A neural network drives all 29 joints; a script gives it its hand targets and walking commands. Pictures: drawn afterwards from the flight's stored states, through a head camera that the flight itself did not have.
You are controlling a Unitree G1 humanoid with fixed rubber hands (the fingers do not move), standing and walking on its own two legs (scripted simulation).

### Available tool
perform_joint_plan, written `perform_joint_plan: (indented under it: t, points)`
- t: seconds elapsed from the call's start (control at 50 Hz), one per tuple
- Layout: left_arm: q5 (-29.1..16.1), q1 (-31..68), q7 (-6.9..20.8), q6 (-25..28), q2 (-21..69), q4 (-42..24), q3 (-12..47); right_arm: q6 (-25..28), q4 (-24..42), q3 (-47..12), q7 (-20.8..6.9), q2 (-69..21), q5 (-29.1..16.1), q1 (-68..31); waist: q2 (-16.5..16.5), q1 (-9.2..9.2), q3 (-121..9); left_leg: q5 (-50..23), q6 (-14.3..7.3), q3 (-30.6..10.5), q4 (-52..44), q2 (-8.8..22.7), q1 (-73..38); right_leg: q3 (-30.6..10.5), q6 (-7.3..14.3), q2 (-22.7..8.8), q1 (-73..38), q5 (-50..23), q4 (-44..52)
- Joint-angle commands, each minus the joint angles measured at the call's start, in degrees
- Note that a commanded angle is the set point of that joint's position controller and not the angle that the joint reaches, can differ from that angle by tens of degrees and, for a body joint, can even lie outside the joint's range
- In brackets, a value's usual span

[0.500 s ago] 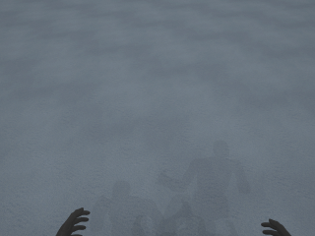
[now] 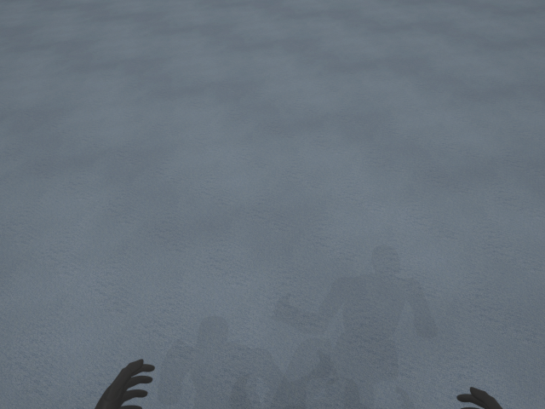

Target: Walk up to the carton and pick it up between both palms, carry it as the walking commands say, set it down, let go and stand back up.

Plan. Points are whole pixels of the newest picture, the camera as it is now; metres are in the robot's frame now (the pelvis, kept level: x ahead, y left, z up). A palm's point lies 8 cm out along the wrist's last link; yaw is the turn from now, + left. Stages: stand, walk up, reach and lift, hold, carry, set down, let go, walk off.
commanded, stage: stand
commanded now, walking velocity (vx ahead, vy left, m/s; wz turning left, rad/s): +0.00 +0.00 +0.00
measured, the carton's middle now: out of the picture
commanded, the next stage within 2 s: walk up in 0.20 s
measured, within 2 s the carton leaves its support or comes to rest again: neither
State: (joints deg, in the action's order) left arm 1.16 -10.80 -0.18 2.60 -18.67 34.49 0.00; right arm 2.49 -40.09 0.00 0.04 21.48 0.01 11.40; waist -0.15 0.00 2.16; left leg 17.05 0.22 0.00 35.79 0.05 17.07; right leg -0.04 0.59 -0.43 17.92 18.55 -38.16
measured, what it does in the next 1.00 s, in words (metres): steps on the spot: right foot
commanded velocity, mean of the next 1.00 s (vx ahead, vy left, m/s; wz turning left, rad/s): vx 0.01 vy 0.00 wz -0.31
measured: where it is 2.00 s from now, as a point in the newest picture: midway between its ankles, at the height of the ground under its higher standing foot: outside the picture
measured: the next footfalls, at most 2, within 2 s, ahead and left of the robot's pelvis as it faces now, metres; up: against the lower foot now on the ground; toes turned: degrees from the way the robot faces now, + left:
right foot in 0.94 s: -0.02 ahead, -0.13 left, +0.00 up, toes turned -8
left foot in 1.46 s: +0.00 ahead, +0.09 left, +0.00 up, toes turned -21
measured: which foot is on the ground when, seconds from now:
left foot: down 0.00-0.94, up 0.96-1.00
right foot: down 0.00-0.70, up 0.72-0.92, down 0.94-1.00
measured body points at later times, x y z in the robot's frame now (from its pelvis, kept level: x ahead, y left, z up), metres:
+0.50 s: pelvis -0.01 +0.00 +0.00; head +0.00 +0.00 +0.45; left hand +0.16 +0.27 -0.08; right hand +0.13 -0.30 -0.09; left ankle +0.02 +0.13 -0.72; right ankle +0.02 -0.11 -0.72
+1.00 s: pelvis -0.06 -0.04 -0.01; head -0.04 -0.06 +0.44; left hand +0.07 +0.22 -0.10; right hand +0.04 -0.33 -0.12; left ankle +0.01 +0.11 -0.70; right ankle -0.06 -0.13 -0.72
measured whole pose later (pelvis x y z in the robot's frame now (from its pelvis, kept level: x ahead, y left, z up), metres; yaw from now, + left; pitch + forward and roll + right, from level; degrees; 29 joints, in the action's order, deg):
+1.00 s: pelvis -0.06 -0.04 -0.01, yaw -9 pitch -5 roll +2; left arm 1.4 -17.7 1.3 -3.0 -17.5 36.8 0.0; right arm -5.2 -40.9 0.0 0.0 19.1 0.0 8.0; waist 0.7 -0.1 7.4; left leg 26.9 3.2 3.6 49.9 5.0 22.1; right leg -0.3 2.3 0.6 14.9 21.9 -41.4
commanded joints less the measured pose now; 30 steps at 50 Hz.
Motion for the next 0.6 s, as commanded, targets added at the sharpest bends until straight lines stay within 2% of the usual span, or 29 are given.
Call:
perform_joint_plan:
  t: [0.0,0.02,0.04,0.06,0.08,0.1,0.12,0.14,0.16,0.18,0.2,0.22,0.24,0.26,0.28,0.3,0.32,0.34,0.36,0.38,0.4,0.42,0.44,0.46,0.48,0.5,0.52,0.56,0.58]
  points:
    - [-0.58,3.30,0.20,1.11,-11.54,0.71,-4.31,1.47,1.73,4.16,-0.43,10.43,1.37,-4.21,-1.33,-0.21,-4.94,-3.23,-4.81,-6.47,-6.58,5.31,-1.78,-8.03,3.93,-5.46,-2.10,-4.64,9.49]
    - [0.26,4.07,0.20,1.44,-11.20,0.55,-4.22,1.21,1.83,4.32,-0.54,9.88,1.88,-4.75,-1.88,0.40,-5.27,-4.18,-4.14,-6.18,-6.84,5.16,-2.71,-6.72,3.49,-4.78,-1.39,-3.43,9.59]
    - [0.47,3.59,0.15,1.19,-13.08,0.89,-4.85,1.54,1.75,4.47,-0.50,10.35,1.29,-3.46,-2.77,-0.15,-3.93,-3.91,-3.65,-5.75,-6.56,5.10,-2.76,-7.08,3.12,-4.90,-0.86,-4.43,10.14]
    - [0.00,4.18,0.19,1.42,-11.78,0.62,-4.42,1.40,1.82,4.78,-0.43,11.25,1.80,-2.91,-3.31,0.57,-3.12,-5.14,-3.75,-5.31,-7.16,5.15,-2.63,-7.14,3.33,-4.87,0.29,-3.86,10.38]
    - [0.18,3.70,0.16,1.47,-12.09,1.25,-4.48,1.28,1.45,4.66,-0.39,10.63,1.58,-3.41,-3.70,0.47,-2.06,-3.37,-3.73,-6.33,-7.95,5.23,-2.40,-7.73,3.51,-5.33,0.08,-3.63,10.99]
    - [-0.03,4.40,0.13,1.25,-13.32,1.65,-4.73,1.09,0.33,4.51,-0.59,11.21,1.40,-2.26,-2.77,1.12,-2.43,-2.18,-4.01,-6.37,-7.78,5.46,-2.40,-6.53,3.45,-5.20,0.04,-1.80,11.36]
    - [0.05,3.49,0.10,1.30,-12.66,0.82,-4.65,1.10,0.79,4.42,-0.54,9.65,1.32,-3.10,-2.45,0.66,-4.37,-0.35,-3.69,-6.73,-7.84,5.40,-2.09,-6.89,3.29,-4.67,-0.76,-0.77,10.96]
    - [-0.53,2.94,0.29,1.27,-12.31,1.32,-4.86,1.18,0.41,4.15,-0.55,10.54,1.52,-4.60,-1.49,0.37,-4.28,-0.04,-4.56,-7.48,-8.46,6.16,-0.96,-7.19,3.49,-4.70,-1.05,-1.30,11.12]
    - [-0.03,2.50,0.48,1.56,-11.98,1.57,-4.45,1.28,0.74,4.20,-0.55,10.77,1.78,-4.75,-1.58,-0.14,-3.25,0.60,-3.49,-6.38,-8.91,5.38,-2.24,-7.15,2.89,-4.33,-0.47,1.73,12.53]
    - [0.47,3.39,0.42,1.48,-13.00,1.81,-4.63,1.23,-0.07,4.40,-0.41,10.84,1.37,-3.48,-1.60,1.07,-2.89,-0.02,-3.85,-5.98,-8.76,5.56,-1.95,-7.39,3.32,-5.46,0.17,0.75,12.57]
    - [-0.16,3.23,0.50,1.48,-11.86,1.72,-4.48,1.37,0.27,3.80,-0.60,10.00,1.80,-2.97,-3.66,0.10,-4.96,-0.81,-3.97,-5.88,-8.36,5.72,-2.63,-7.72,2.79,-5.40,-1.82,-0.53,11.33]
    - [-0.24,2.74,0.61,1.73,-12.14,1.90,-4.15,1.43,-0.02,4.30,-0.95,10.88,1.84,-3.92,-2.72,0.09,-5.03,-0.98,-3.40,-6.46,-8.59,5.70,-2.97,-6.50,2.70,-4.90,-1.28,-3.17,10.43]
    - [-0.26,2.79,0.46,1.34,-12.72,2.06,-4.54,1.54,-0.08,4.01,-0.89,11.05,1.46,-3.63,-0.25,0.15,-3.38,-2.04,-4.33,-8.37,-10.25,6.31,-1.11,-5.97,2.85,-4.03,-1.15,-1.96,10.11]
    - [0.26,3.40,0.35,1.23,-12.06,2.39,-4.39,1.56,-0.31,4.09,-0.64,10.30,1.37,-4.78,0.24,0.54,-4.62,-2.22,-3.61,-5.99,-8.38,6.03,-1.77,-6.52,2.90,-5.06,-2.07,-2.23,11.60]
    - [-0.06,2.99,0.60,1.45,-12.83,2.46,-4.75,1.52,-0.28,4.03,-0.71,9.57,1.27,-4.57,-2.73,0.70,-6.20,-4.23,-3.85,-5.54,-7.30,5.43,-2.32,-6.57,3.20,-5.15,-3.06,-5.10,11.15]
    - [-0.25,2.83,0.63,1.77,-11.83,1.65,-4.53,1.65,-0.47,3.94,-0.74,9.39,1.20,-3.61,-3.11,-0.10,-5.67,-3.36,-3.69,-5.78,-8.36,5.38,-2.08,-7.26,3.16,-5.57,-3.79,-4.90,10.84]
    - [-0.25,3.28,0.68,1.34,-12.21,2.13,-4.45,1.69,-0.82,3.86,-0.62,10.50,1.28,-4.80,-2.19,0.18,-4.44,-2.70,-3.72,-6.63,-8.86,6.02,-2.58,-7.04,2.81,-4.85,-1.35,-4.08,11.21]
    - [0.19,3.22,0.59,1.37,-11.70,2.17,-4.40,1.64,-0.84,4.36,-0.48,10.20,1.35,-4.29,-1.62,0.72,-7.52,-4.14,-3.62,-6.40,-8.89,6.16,-3.86,-6.73,2.80,-5.75,-3.55,-5.32,11.68]
    - [0.12,3.49,0.50,1.42,-11.81,3.05,-4.25,1.50,-1.45,3.63,-0.44,9.67,1.65,-4.22,-2.63,0.33,-5.32,-4.53,-3.87,-5.43,-8.30,5.72,-3.92,-7.71,2.61,-5.00,-2.12,-5.83,11.59]
    - [-1.04,-0.33,1.62,-2.14,-7.75,3.98,-4.16,-2.26,-1.55,4.16,-0.23,5.51,2.27,3.46,-5.59,2.64,-10.87,4.98,-3.47,-6.95,-8.96,10.20,-12.20,-4.81,2.46,-3.57,2.82,2.26,7.42]
    - [-0.04,-1.44,1.31,-3.13,-6.73,2.20,-3.00,-3.46,0.93,4.68,0.72,6.28,1.71,-0.70,1.36,1.89,1.04,-10.38,-2.56,-3.59,-4.61,10.91,-9.41,-7.92,1.76,-4.77,9.81,-16.85,5.47]
    - [-0.03,-2.31,1.04,-3.51,-7.19,2.21,-3.19,-4.03,1.46,4.94,1.10,6.11,1.32,-2.12,0.55,1.30,-1.21,-17.09,-1.92,-0.83,-1.35,9.18,-9.82,-9.51,2.11,-5.46,7.60,-23.20,5.67]
    - [-0.06,-2.08,0.91,-3.77,-8.01,1.89,-3.07,-4.57,1.84,4.96,0.98,5.93,1.20,0.06,-2.17,1.46,-1.70,-16.27,-1.13,-1.04,-1.04,8.68,-8.22,-9.99,2.21,-5.28,7.24,-21.61,5.38]
    - [-0.61,-1.16,0.94,-3.98,-8.51,1.55,-3.74,-4.94,1.04,4.75,1.07,5.96,1.05,-0.10,-4.14,1.16,-1.96,-16.33,-1.03,0.55,0.25,7.66,-7.86,-11.04,2.18,-6.00,4.97,-23.50,6.85]
    - [-0.15,-1.25,1.23,-4.26,-8.04,0.07,-3.58,-5.06,1.83,4.55,0.65,5.83,1.27,-1.33,-5.09,1.25,-2.48,-8.34,-0.64,-0.65,0.03,7.20,-6.72,-13.56,3.32,-6.57,7.01,-20.49,8.13]
    - [-0.07,-1.68,1.10,-4.56,-8.07,1.09,-3.52,-5.30,1.82,4.73,0.75,5.21,1.42,-2.38,-5.01,1.25,-0.83,-4.86,-0.97,-1.26,-0.02,5.52,-6.03,-16.91,4.22,-7.26,8.28,-18.61,8.46]
    - [0.44,-2.03,0.76,-5.03,-8.82,0.75,-3.56,-5.61,2.67,4.57,0.68,5.09,1.21,-3.35,-6.78,1.19,-0.22,-0.54,-0.55,-0.70,0.66,4.38,-6.67,-19.50,4.91,-8.21,10.47,-16.60,10.93]
    - [0.58,-1.71,0.93,-5.06,-9.37,0.20,-3.38,-5.98,3.02,4.24,0.69,5.44,1.33,-2.62,-7.00,1.80,0.34,6.25,-0.31,-3.10,-2.69,4.72,-8.05,-20.04,4.25,-6.65,13.62,-9.48,11.41]
    - [0.41,-1.66,0.99,-5.03,-8.55,-0.09,-3.42,-6.02,2.73,4.42,0.81,5.41,1.32,-2.60,-4.70,1.71,-0.08,3.58,-0.99,-3.38,-3.94,5.45,-7.76,-19.56,4.04,-6.30,11.94,-10.17,11.25]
